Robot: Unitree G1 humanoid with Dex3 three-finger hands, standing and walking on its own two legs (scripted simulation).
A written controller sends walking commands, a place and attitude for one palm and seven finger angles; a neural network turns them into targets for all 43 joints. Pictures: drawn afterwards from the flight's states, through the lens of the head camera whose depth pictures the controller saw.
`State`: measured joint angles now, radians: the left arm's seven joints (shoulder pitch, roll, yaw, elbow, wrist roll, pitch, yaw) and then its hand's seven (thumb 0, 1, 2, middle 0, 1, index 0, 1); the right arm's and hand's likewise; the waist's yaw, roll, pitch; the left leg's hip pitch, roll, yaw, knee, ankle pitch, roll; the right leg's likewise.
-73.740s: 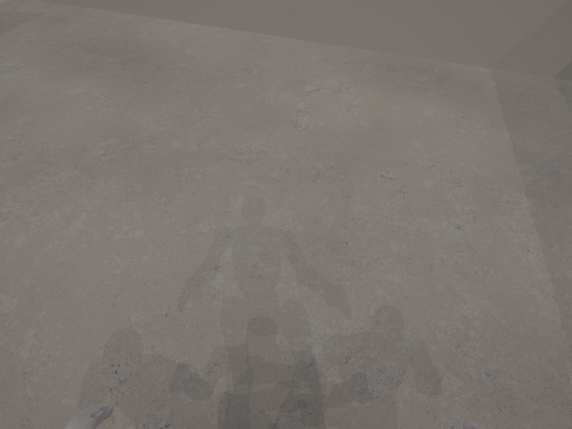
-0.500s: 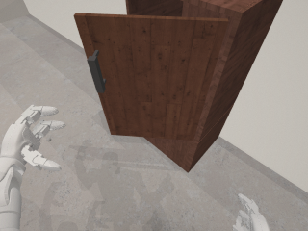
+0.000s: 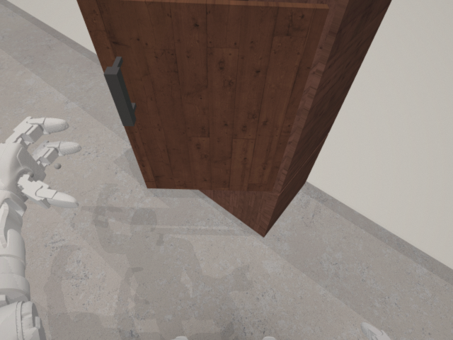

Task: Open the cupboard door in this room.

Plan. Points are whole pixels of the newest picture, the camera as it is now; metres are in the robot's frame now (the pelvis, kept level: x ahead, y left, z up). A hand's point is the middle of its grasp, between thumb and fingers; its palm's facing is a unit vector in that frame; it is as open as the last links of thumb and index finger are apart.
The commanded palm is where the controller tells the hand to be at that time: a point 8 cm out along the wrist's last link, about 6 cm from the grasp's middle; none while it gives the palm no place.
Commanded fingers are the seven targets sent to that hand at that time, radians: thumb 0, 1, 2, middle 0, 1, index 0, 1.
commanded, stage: move the hooked fingers beside the handle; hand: left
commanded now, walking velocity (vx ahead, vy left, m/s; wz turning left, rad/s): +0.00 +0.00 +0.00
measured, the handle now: (124, 92) +0.57 +0.24 +0.09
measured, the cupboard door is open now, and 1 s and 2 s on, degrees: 38 38 38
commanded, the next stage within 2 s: slide the fingers in behind the handle in 1.80 s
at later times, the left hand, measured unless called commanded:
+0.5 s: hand (76, 132) +0.45 +0.29 +0.10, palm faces +0.01 -1.00 +0.01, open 14.0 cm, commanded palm +0.43 +0.34 +0.10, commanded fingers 0.00 -0.50 0.30 -0.30 -1.20 -0.30 -1.20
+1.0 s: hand (87, 104) +0.52 +0.29 +0.10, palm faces +0.02 -1.00 +0.00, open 14.0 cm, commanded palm +0.51 +0.34 +0.10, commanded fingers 0.00 -0.50 0.30 -0.30 -1.20 -0.30 -1.20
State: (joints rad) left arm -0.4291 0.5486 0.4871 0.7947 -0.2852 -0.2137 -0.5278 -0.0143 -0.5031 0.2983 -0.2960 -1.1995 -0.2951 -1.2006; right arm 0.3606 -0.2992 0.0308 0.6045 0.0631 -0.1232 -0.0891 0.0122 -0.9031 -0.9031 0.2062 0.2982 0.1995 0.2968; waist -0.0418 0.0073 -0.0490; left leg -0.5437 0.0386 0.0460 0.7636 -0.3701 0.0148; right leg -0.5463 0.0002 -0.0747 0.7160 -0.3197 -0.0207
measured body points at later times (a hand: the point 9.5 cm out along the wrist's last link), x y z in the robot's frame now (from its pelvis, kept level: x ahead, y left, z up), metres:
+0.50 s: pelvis +0.00 +0.02 -0.01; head +0.09 +0.04 +0.43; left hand +0.44 +0.35 +0.10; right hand +0.05 -0.25 -0.11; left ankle +0.01 +0.11 -0.71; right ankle +0.02 -0.11 -0.71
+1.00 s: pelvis +0.01 +0.01 -0.02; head +0.14 +0.04 +0.41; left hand +0.51 +0.35 +0.11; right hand -0.01 -0.26 -0.11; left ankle +0.01 +0.11 -0.71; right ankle +0.02 -0.11 -0.71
